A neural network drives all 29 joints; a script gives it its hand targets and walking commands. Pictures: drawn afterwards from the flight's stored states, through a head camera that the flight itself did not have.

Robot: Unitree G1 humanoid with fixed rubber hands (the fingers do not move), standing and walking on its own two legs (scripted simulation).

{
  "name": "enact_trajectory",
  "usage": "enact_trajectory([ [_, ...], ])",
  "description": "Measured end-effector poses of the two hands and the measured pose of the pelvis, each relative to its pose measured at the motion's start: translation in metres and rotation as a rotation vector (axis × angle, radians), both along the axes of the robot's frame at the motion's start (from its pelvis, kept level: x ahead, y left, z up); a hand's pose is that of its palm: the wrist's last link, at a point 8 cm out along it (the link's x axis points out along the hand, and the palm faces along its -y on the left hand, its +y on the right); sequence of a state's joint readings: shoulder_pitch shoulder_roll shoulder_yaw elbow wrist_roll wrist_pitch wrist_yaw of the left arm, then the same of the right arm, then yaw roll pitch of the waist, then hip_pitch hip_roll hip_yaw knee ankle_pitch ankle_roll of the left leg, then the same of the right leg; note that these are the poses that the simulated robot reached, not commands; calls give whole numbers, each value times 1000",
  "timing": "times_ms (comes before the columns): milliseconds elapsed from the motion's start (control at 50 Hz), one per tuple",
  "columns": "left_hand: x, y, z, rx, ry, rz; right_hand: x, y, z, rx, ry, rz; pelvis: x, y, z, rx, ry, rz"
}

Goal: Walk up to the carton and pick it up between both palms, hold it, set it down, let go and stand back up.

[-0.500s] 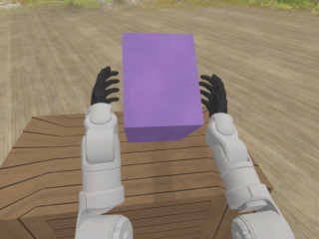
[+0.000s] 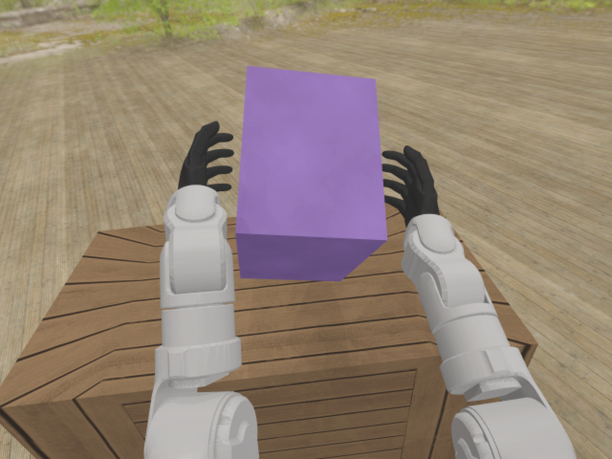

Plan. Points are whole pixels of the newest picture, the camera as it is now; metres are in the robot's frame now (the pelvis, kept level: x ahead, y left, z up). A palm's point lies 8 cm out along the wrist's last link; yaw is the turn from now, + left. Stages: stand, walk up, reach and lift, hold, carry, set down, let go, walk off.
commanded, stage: hold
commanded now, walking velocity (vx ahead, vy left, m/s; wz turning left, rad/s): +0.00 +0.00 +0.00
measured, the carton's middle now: (300, 189) +0.47 +0.00 +0.19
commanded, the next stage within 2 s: set down in 1.24 s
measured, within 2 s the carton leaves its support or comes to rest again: neither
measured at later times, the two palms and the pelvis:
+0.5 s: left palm (204, 199) +0.36 +0.12 +0.25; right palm (416, 221) +0.36 -0.15 +0.19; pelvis +0.00 +0.01 +0.00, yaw -2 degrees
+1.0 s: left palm (199, 215) +0.35 +0.13 +0.23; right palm (416, 188) +0.35 -0.14 +0.25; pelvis +0.01 +0.00 +0.00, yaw +0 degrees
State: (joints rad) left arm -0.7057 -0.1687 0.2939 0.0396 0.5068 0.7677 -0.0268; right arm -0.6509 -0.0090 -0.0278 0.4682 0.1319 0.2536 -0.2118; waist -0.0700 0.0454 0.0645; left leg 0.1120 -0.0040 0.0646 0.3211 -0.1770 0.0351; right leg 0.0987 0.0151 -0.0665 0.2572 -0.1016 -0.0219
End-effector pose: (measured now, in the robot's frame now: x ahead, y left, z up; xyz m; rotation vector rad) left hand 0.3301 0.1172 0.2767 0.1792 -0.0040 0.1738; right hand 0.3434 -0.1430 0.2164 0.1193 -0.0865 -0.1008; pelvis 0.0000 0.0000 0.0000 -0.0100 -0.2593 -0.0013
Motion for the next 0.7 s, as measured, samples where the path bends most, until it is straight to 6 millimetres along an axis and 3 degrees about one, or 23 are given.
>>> enact_trajectory([
  [60, 9, 3, -23, -21, 117, -61, -5, -5, 0, -41, 56, -27, -7, -4, 0, 4, -8, 3],
  [180, 27, -3, -117, -155, 394, -178, -11, -6, -7, -113, 129, -126, -26, -4, 2, -14, -17, 5],
  [220, 29, -2, -137, -176, 413, -166, -7, 2, -6, -129, 93, -127, -32, -1, 0, -14, -10, -2],
  [280, 27, 7, -130, -207, 309, -87, -3, 13, 1, -111, 4, -96, -30, 4, 0, -5, 25, -21],
  [340, 24, 20, -83, -209, 135, 2, 2, 18, 14, -89, -71, -44, -20, 7, 0, 0, 53, -32],
  [400, 21, 24, -39, -161, 38, 17, 10, 16, 14, -63, -52, 6, -8, 10, 1, -3, 69, -31],
  [460, 22, 15, -21, -118, 33, -39, 13, 7, -3, -24, 20, -3, -2, 11, 1, -4, 63, -30],
  [520, 31, -3, -36, -106, 110, -124, 10, -8, -35, -1, 141, -69, -2, 10, 1, -2, 59, -30],
  [620, 47, -24, -105, -112, 327, -175, 6, -30, -85, -21, 309, -150, -10, 7, 0, -1, 49, -30],
  [660, 51, -25, -123, -120, 367, -145, 9, -30, -92, -29, 313, -157, -11, 6, 1, 0, 55, -31],
  [700, 52, -23, -123, -128, 335, -95, 14, -25, -86, -23, 266, -153, -7, 4, 1, 1, 87, -32],
])
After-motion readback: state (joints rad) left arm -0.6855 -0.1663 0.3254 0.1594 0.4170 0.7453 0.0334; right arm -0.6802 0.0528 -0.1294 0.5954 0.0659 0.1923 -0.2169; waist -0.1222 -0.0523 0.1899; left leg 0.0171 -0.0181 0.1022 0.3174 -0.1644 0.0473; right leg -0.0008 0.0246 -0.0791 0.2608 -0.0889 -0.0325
